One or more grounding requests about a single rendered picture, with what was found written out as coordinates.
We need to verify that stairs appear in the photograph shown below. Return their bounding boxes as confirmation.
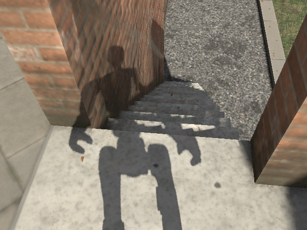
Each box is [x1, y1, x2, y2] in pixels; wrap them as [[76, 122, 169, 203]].
[[106, 80, 240, 140]]

